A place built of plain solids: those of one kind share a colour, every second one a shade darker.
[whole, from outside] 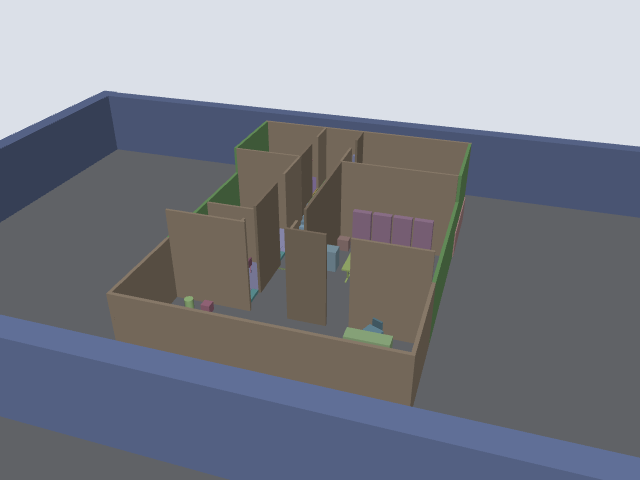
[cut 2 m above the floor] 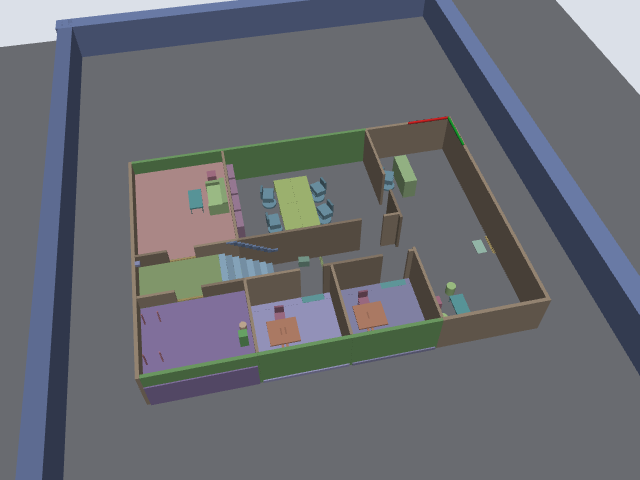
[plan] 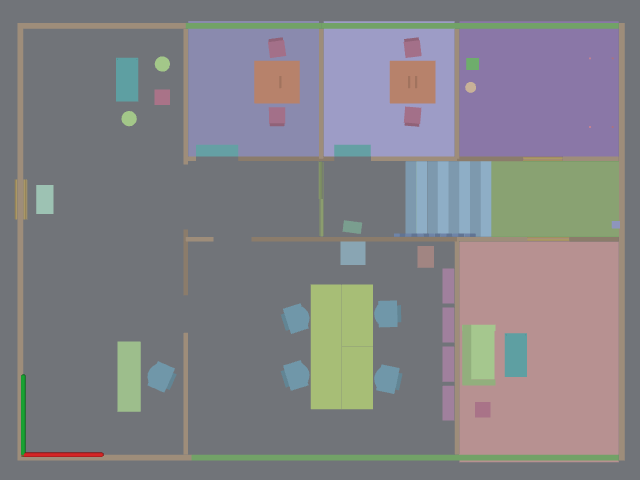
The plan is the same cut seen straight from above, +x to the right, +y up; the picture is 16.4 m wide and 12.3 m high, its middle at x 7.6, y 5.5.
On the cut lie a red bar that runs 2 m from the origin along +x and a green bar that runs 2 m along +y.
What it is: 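A split-level office floor of the 2010s; 15.3 x 10.9 m, ceiling 2.97 m, its east end 1.33 m higher up one straight flight of 8 risers of 0.166 m in its corridor, a corridor of 2.06 m, a front door of 0.86 to 0.98 x 2.1 m, inner doorways of 0.90 to 1.12 m, desks 0.73 m, task chairs 0.47 m, meeting chairs 0.45 m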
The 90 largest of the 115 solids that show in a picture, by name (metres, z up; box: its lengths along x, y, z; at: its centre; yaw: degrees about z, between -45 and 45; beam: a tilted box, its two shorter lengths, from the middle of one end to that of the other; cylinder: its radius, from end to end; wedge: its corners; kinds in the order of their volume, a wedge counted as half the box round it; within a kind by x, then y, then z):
{
 "ring_hedge_1": {"box": [0.97, 37.61, 3.75], "at": [-3.54, 5.46, 1.82]},
 "ring_hedge_2": {"box": [23.25, 0.94, 3.55], "at": [7.63, -12.85, 1.73]},
 "ring_hedge_3": {"box": [23.24, 0.93, 3.75], "at": [7.63, 23.76, 1.82]},
 "ring_hedge_4": {"box": [0.81, 37.3, 3.75], "at": [18.73, 5.46, 1.82]},
 "wall_1": {"box": [0.15, 11.21, 3.02], "at": [-0.07, 5.46, 1.46]},
 "wall_2": {"box": [4.46, 0.15, 3.02], "at": [2.08, -0.07, 1.46]},
 "wall_3": {"box": [4.46, 0.15, 3.02], "at": [2.08, 10.98, 1.46]},
 "wall_4": {"box": [0.12, 3.12, 4.35], "at": [4.16, 1.56, 2.12]},
 "wall_5": {"box": [0.12, 1.69, 4.35], "at": [4.16, 4.93, 2.12]},
 "wall_6": {"box": [0.12, 3.48, 4.35], "at": [4.16, 9.17, 2.12]},
 "wall_7": {"box": [0.26, 0.12, 4.35], "at": [4.29, 7.58, 2.12]},
 "wall_8": {"box": [0.71, 0.12, 4.35], "at": [4.52, 5.52, 2.12]},
 "wall_9": {"box": [2.46, 0.12, 4.35], "at": [6.73, 7.58, 2.12]},
 "wall_10": {"box": [0.12, 3.33, 3.02], "at": [7.63, 9.24, 1.46]},
 "wall_11": {"box": [5.26, 0.12, 4.35], "at": [8.48, 5.52, 2.12]},
 "wall_12": {"box": [2.21, 0.12, 4.35], "at": [10.01, 7.58, 2.12]},
 "wall_13": {"box": [0.12, 5.52, 4.35], "at": [11.11, 2.76, 2.12]},
 "wall_14": {"box": [0.12, 3.33, 4.35], "at": [11.11, 9.24, 2.12]},
 "wall_15": {"box": [1.69, 0.12, 4.35], "at": [11.96, 7.58, 2.12]},
 "wall_16": {"box": [1.8, 0.12, 4.35], "at": [12.01, 5.52, 2.12]},
 "wall_17": {"box": [1.44, 0.12, 4.35], "at": [14.54, 7.58, 2.12]},
 "wall_18": {"box": [1.27, 0.12, 4.35], "at": [14.63, 5.52, 2.12]},
 "wall_19": {"box": [0.15, 11.21, 4.35], "at": [15.34, 5.46, 2.12]},
 "split_lounge_level_1": {"box": [4.09, 5.66, 1.38], "at": [13.21, 2.63, 0.64]},
 "split_kitchen_level_1": {"box": [4.09, 3.47, 1.38], "at": [13.21, 9.38, 0.64]},
 "glazing_1": {"box": [3.48, 0.15, 3.02], "at": [5.9, 10.98, 1.46]},
 "glazing_2": {"box": [6.95, 0.15, 3.02], "at": [7.63, -0.07, 1.46]},
 "glazing_3": {"box": [3.48, 0.15, 3.02], "at": [9.37, 10.98, 1.46]},
 "glazing_4": {"box": [4.15, 0.15, 4.35], "at": [13.19, -0.07, 2.12]},
 "glazing_5": {"box": [4.15, 0.15, 4.35], "at": [13.19, 10.98, 2.12]},
 "split_corridor_level_1": {"box": [3.27, 1.94, 1.38], "at": [13.63, 6.55, 0.64]},
 "meet_level_1": {"box": [3.35, 3.17, 0.2], "at": [5.9, 9.53, 0.05]},
 "meet_level_2": {"box": [2.07, 0.3, 0.2], "at": [6.54, 7.79, 0.05]},
 "meet_level_3": {"box": [0.27, 0.3, 0.2], "at": [7.83, 7.79, 0.05]},
 "meet_level_4": {"box": [3.35, 3.17, 0.2], "at": [9.37, 9.53, 0.05]},
 "meet_level_5": {"box": [2.15, 0.3, 0.2], "at": [9.98, 7.79, 0.05]},
 "split_steps_1": {"box": [0.28, 1.94, 0.22], "at": [9.93, 6.55, 0.06]},
 "split_steps_2": {"box": [0.28, 1.94, 0.38], "at": [10.21, 6.55, 0.14]},
 "split_steps_3": {"box": [0.28, 1.94, 0.55], "at": [10.48, 6.55, 0.22]},
 "split_steps_4": {"box": [0.28, 1.94, 0.71], "at": [10.76, 6.55, 0.31]},
 "split_steps_5": {"box": [0.28, 1.94, 0.88], "at": [11.03, 6.55, 0.39]},
 "split_steps_6": {"box": [0.28, 1.94, 1.05], "at": [11.31, 6.55, 0.47]},
 "split_steps_7": {"box": [0.28, 1.94, 1.21], "at": [11.58, 6.55, 0.56]},
 "split_steps_8": {"box": [0.28, 1.94, 1.38], "at": [11.86, 6.55, 0.64]},
 "shelf_1": {"box": [0.3, 0.9, 1.95], "at": [10.89, 1.32, 0.93]},
 "shelf_2": {"box": [0.3, 0.9, 1.95], "at": [10.89, 2.32, 0.93]},
 "shelf_3": {"box": [0.3, 0.9, 1.95], "at": [10.89, 3.32, 0.93]},
 "shelf_4": {"box": [0.3, 0.9, 1.95], "at": [10.89, 4.32, 0.93]},
 "reception_counter_1": {"box": [0.6, 1.8, 1.1], "at": [2.71, 2.0, 0.5]},
 "sofa_1": {"box": [0.24, 1.56, 0.83], "at": [11.36, 2.55, 1.69]},
 "sofa_2": {"box": [0.86, 0.16, 0.65], "at": [11.67, 1.85, 1.6]},
 "sofa_3": {"box": [0.86, 0.16, 0.65], "at": [11.67, 3.25, 1.6]},
 "sofa_4": {"box": [0.65, 1.24, 0.37], "at": [11.74, 2.55, 1.57]},
 "task_chair_1": {"cylinder": 0.33, "from": [3.51, 2.0, 0.0], "to": [3.51, 2.0, 0.1]},
 "task_chair_2": {"box": [0.48, 0.68, 0.26], "at": [3.53, 1.99, 0.58], "yaw": -23.7},
 "task_chair_3": {"box": [0.1, 0.44, 0.5], "at": [3.79, 1.88, 0.79], "yaw": -23.7},
 "task_chair_4": {"box": [0.1, 0.44, 0.5], "at": [6.7, 1.94, 0.79], "yaw": 17.2},
 "task_chair_5": {"box": [0.1, 0.44, 0.5], "at": [6.71, 3.4, 0.79], "yaw": 17.9},
 "task_chair_6": {"box": [0.48, 0.68, 0.26], "at": [6.98, 2.03, 0.58], "yaw": 17.2},
 "task_chair_7": {"box": [0.48, 0.68, 0.26], "at": [6.98, 3.49, 0.58], "yaw": 17.9},
 "task_chair_8": {"cylinder": 0.33, "from": [7.0, 2.04, 0.0], "to": [7.0, 2.04, 0.1]},
 "task_chair_9": {"cylinder": 0.33, "from": [7.0, 3.49, 0.0], "to": [7.0, 3.49, 0.1]},
 "task_chair_10": {"cylinder": 0.33, "from": [9.32, 1.94, 0.0], "to": [9.32, 1.94, 0.1]},
 "task_chair_11": {"cylinder": 0.33, "from": [9.32, 3.6, 0.0], "to": [9.32, 3.6, 0.1]},
 "task_chair_12": {"box": [0.48, 0.68, 0.26], "at": [9.34, 1.93, 0.58], "yaw": -12.0},
 "task_chair_13": {"box": [0.48, 0.68, 0.26], "at": [9.34, 3.61, 0.58], "yaw": 1.4},
 "task_chair_14": {"box": [0.1, 0.44, 0.5], "at": [9.62, 1.87, 0.79], "yaw": -12.0},
 "task_chair_15": {"box": [0.1, 0.44, 0.5], "at": [9.63, 3.61, 0.79], "yaw": 1.4},
 "printer_1": {"box": [0.64, 0.6, 1.09], "at": [8.45, 5.16, 0.49]},
 "desk_1": {"box": [0.8, 1.6, 0.07], "at": [7.76, 1.96, 0.69]},
 "desk_2": {"box": [0.8, 1.6, 0.07], "at": [7.76, 3.56, 0.69]},
 "desk_3": {"box": [0.8, 1.6, 0.07], "at": [8.56, 1.96, 0.69]},
 "desk_4": {"box": [0.8, 1.6, 0.07], "at": [8.56, 3.56, 0.69]},
 "meeting_table_1": {"box": [1.17, 1.1, 0.07], "at": [6.5, 9.54, 0.85]},
 "meeting_table_2": {"box": [1.18, 1.1, 0.07], "at": [9.97, 9.54, 0.85]},
 "filing_cabinet_1": {"box": [0.42, 0.56, 0.65], "at": [10.31, 5.07, 0.27]},
 "ottoman_1": {"box": [0.4, 0.4, 0.47], "at": [3.56, 9.16, 0.18]},
 "ottoman_2": {"box": [0.4, 0.4, 0.47], "at": [11.77, 1.15, 1.51]},
 "meet_steps_1": {"box": [1.08, 0.3, 0.2], "at": [4.96, 7.79, 0.05]},
 "meet_steps_2": {"box": [0.94, 0.3, 0.2], "at": [8.43, 7.79, 0.05]},
 "drum_1": {"cylinder": 0.2, "from": [2.71, 8.61, 0.0], "to": [2.71, 8.61, 0.46]},
 "drum_2": {"cylinder": 0.2, "from": [3.56, 10.01, 0.0], "to": [3.56, 10.01, 0.46]},
 "water_cooler_1": {"box": [0.33, 0.31, 1.03], "at": [11.51, 10.01, 1.79]},
 "coffee_table_1": {"box": [0.58, 1.12, 0.07], "at": [2.66, 9.61, 0.36]},
 "coffee_table_2": {"box": [0.58, 1.12, 0.07], "at": [12.62, 2.55, 1.69]},
 "box_cardboard_1": {"box": [0.47, 0.3, 0.4], "at": [8.43, 5.83, 0.15], "yaw": -7.4},
 "extinguisher_hold_1": {"box": [0.21, 0.2, 1.1], "at": [15.18, 5.89, 2.42]},
 "split_lap_side_1": {"box": [3.27, 0.006, 1.38], "at": [13.63, 7.64, 0.64]},
 "doormat_hold_1": {"box": [0.45, 0.75, 0.06], "at": [0.55, 6.54, -0.02]},
 "bin_waste_1": {"cylinder": 0.14, "from": [11.46, 9.41, 1.33], "to": [11.46, 9.41, 1.64]}
}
